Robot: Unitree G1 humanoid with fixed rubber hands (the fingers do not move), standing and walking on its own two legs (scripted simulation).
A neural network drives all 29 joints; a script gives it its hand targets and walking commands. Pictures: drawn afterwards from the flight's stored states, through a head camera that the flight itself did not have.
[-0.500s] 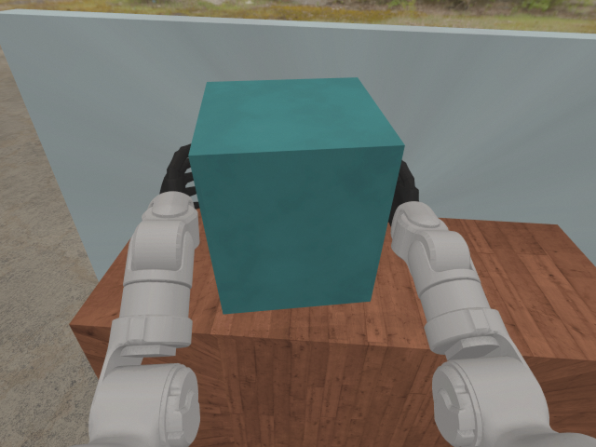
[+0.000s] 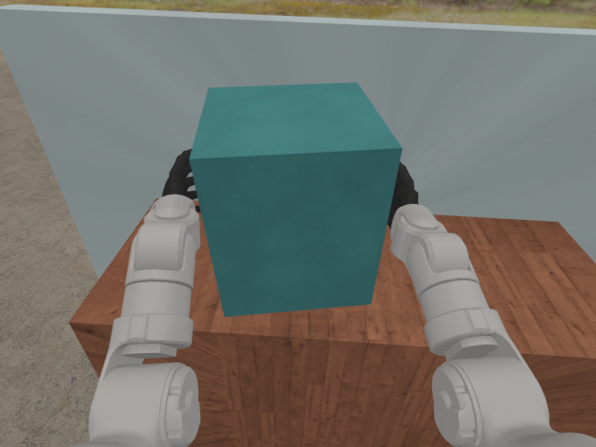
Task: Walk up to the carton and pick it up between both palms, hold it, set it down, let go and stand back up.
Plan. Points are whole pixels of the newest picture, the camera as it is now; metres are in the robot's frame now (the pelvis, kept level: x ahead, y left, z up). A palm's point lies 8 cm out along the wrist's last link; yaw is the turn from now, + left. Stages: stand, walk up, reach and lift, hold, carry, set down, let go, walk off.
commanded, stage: hold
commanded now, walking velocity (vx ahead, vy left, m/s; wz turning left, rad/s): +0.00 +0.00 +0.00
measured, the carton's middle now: (291, 198) +0.40 +0.03 +0.20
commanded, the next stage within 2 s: none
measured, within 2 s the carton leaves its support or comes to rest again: neither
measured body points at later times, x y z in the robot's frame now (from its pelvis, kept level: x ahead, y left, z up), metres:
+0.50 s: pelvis +0.00 +0.00 +0.00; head -0.08 +0.02 +0.44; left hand +0.38 +0.18 +0.22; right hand +0.38 -0.13 +0.21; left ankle +0.04 +0.10 -0.74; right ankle +0.04 -0.14 -0.74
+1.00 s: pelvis +0.00 +0.00 +0.00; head -0.07 +0.02 +0.44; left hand +0.38 +0.18 +0.22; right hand +0.38 -0.13 +0.21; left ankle +0.04 +0.10 -0.74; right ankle +0.04 -0.14 -0.74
